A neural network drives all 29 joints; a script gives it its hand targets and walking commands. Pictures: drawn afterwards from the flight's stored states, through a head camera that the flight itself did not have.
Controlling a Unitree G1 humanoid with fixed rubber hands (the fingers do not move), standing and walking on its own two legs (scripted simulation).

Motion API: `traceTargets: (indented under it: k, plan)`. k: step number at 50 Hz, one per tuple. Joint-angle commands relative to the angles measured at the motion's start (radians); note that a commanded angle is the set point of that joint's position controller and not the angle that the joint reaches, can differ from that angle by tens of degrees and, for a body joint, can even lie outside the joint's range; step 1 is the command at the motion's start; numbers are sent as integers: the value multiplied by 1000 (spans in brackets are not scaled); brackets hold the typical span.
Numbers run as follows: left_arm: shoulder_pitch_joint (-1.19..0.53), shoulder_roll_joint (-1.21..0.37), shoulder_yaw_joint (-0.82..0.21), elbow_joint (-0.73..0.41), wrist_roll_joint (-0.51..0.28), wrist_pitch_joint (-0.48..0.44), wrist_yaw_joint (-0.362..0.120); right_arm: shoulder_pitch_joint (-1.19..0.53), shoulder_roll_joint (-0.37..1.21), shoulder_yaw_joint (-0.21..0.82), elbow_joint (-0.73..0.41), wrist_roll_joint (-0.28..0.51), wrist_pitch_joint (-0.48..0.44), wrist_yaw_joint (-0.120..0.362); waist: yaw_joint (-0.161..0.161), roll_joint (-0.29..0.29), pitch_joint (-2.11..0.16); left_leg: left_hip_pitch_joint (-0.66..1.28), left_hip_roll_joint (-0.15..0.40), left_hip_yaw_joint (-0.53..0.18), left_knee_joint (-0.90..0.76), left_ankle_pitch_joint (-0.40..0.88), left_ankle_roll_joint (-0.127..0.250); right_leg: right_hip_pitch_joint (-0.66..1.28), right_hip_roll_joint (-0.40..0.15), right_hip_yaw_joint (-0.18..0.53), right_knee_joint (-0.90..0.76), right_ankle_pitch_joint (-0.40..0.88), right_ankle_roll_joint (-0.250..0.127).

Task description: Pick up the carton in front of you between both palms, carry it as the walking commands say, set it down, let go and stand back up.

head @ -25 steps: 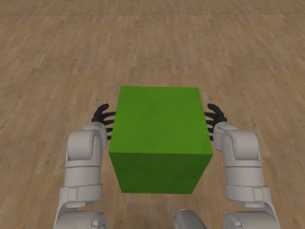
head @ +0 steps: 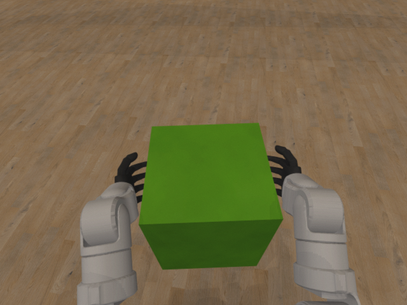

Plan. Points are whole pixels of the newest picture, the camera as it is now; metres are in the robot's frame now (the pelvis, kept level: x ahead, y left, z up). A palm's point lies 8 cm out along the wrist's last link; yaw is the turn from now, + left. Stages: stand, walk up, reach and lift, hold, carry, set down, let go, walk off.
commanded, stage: carry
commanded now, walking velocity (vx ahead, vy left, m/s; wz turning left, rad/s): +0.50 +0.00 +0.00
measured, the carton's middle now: (207, 200) +0.34 +0.02 +0.02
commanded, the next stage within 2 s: none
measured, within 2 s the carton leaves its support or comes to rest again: neither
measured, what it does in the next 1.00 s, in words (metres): walks ahead: left foot, then right foot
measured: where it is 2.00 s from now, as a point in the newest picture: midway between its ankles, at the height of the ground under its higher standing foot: (215, 153)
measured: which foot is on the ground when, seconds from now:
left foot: up 0.00-0.20, down 0.22-0.70, up 0.72-1.00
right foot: down 0.00-0.24, up 0.26-0.68, down 0.70-1.00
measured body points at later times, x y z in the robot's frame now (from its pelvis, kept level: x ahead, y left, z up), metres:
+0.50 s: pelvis +0.29 +0.05 +0.00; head +0.26 +0.06 +0.44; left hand +0.56 +0.18 +0.05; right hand +0.54 -0.12 +0.06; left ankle +0.26 +0.12 -0.75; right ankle +0.37 -0.11 -0.71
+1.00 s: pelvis +0.59 -0.01 +0.00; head +0.58 -0.03 +0.45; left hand +0.86 +0.14 +0.08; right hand +0.86 -0.16 +0.07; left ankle +0.68 +0.13 -0.71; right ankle +0.55 -0.10 -0.75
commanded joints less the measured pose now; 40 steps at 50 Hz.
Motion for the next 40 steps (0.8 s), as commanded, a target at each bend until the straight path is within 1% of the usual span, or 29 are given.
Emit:
traceTargets:
  k: [1,4,7,8,9,10,11,12,13,14,15,16,17,18,20,22,24,28,30,32,33,34,35,36,37,38,39,40]
  plan:
    - [-506,-996,-771,-102,-407,26,-293,-414,993,724,-103,315,1,202,-19,-146,-380,-43,-7,52,-130,98,-6,408,-214,157,-11,523,-50]
    - [-395,-968,-790,-115,-375,28,-302,-351,981,769,-150,327,14,223,-13,-164,-304,-22,-10,81,-233,184,8,380,-202,107,-27,505,-46]
    - [-292,-935,-806,-127,-338,28,-298,-282,970,794,-168,352,30,256,-10,-159,-248,47,-18,111,-329,233,27,354,-196,69,3,509,-37]
    - [-263,-944,-807,-122,-334,30,-297,-256,971,790,-165,361,36,266,-13,-153,-239,111,-21,127,-363,245,37,323,-199,56,34,496,-28]
    - [-231,-945,-806,-125,-331,31,-295,-219,969,787,-164,366,41,276,-27,-123,-249,234,-42,163,-416,247,47,267,-185,18,118,493,-11]
    - [-199,-944,-806,-134,-326,33,-294,-175,964,778,-158,366,44,285,-36,-75,-288,413,-50,177,-403,198,57,168,-156,-19,235,460,10]
    - [-172,-937,-804,-139,-320,36,-294,-122,957,765,-149,360,45,292,-53,-3,-343,602,67,19,-404,109,80,15,-126,-40,410,256,46]
    - [-213,-938,-822,-173,-331,46,-294,-132,946,756,-131,351,40,298,-60,239,-396,776,320,-421,-494,9,212,-252,-17,-50,698,-14,95]
    - [-239,-936,-837,-195,-339,48,-297,-122,966,760,-127,359,34,302,-63,327,-353,823,376,-596,-575,68,276,-466,36,27,830,-335,86]
    - [-260,-958,-851,-199,-350,42,-299,-143,983,766,-155,377,31,305,-58,254,-324,773,376,-529,-565,124,275,-503,-19,93,920,-350,68]
    - [-262,-980,-856,-205,-358,33,-300,-160,1006,778,-174,391,26,306,-59,162,-318,708,353,-451,-560,144,257,-491,-57,109,930,-320,57]
    - [-253,-1000,-859,-202,-361,24,-299,-178,1019,789,-197,403,21,308,-55,82,-300,626,332,-372,-586,111,222,-464,-96,122,875,-253,54]
    - [-236,-1013,-861,-200,-363,16,-296,-192,1027,800,-216,413,16,308,-49,64,-291,557,312,-301,-623,50,191,-421,-118,123,803,-196,58]
    - [-220,-1019,-863,-200,-360,10,-292,-194,1027,806,-229,419,12,310,-48,86,-289,516,292,-240,-646,29,178,-384,-110,94,749,-154,68]
    - [-176,-1019,-866,-194,-348,0,-284,-165,1009,814,-237,424,7,313,-46,128,-278,495,264,-154,-681,15,176,-365,-103,57,638,-100,88]
    - [-142,-1007,-868,-196,-335,-5,-276,-134,986,817,-242,423,7,317,-48,124,-252,510,248,-106,-695,42,178,-378,-100,28,510,-41,106]
    - [-123,-990,-868,-206,-329,-4,-271,-116,961,815,-253,420,8,318,-51,126,-224,528,230,-60,-691,117,168,-374,-90,-3,407,25,109]
    - [-147,-936,-869,-269,-343,16,-266,-110,905,802,-295,411,24,307,-58,147,-169,577,209,-2,-656,256,156,-371,-70,-49,295,98,98]
    - [-145,-902,-862,-280,-347,35,-264,-97,877,789,-298,398,39,298,-62,157,-146,596,206,13,-630,311,150,-349,-63,-67,255,106,86]
    - [-144,-870,-849,-280,-347,53,-264,-93,851,781,-295,387,56,291,-62,170,-135,613,206,27,-582,377,136,-293,-52,-88,210,86,68]
    - [-151,-856,-842,-275,-346,61,-263,-108,838,781,-293,385,64,289,-56,168,-146,607,197,51,-515,449,125,-223,-31,-115,179,57,58]
    - [-148,-846,-833,-262,-343,68,-263,-121,827,782,-292,385,72,286,-42,137,-182,568,165,105,-380,528,103,-82,11,-161,136,26,49]
    - [-142,-836,-823,-245,-340,73,-263,-126,810,782,-288,385,80,283,-30,95,-255,452,138,140,-211,527,71,138,-9,-130,157,-8,40]
    - [-129,-821,-806,-230,-328,75,-263,-153,798,784,-299,388,90,283,-7,-68,-329,243,72,152,61,325,22,330,-217,215,74,-143,-30]
    - [-140,-831,-797,-204,-326,70,-263,-195,820,796,-318,401,99,284,2,-318,-370,-49,-54,103,307,-98,-8,514,-401,578,-27,-102,-149]
    - [-141,-858,-798,-210,-337,69,-264,-202,839,796,-293,407,99,287,-13,-273,-356,-138,-22,-23,451,-185,23,492,-412,594,-43,26,-169]
    - [-160,-894,-805,-224,-345,66,-266,-208,873,796,-289,416,92,291,-15,-181,-352,-144,24,-54,489,-165,43,445,-386,492,-18,115,-157]
    - [-180,-929,-815,-238,-353,60,-269,-209,903,795,-288,417,83,293,-19,-66,-351,-134,67,-71,452,-111,54,387,-370,415,-19,106,-126]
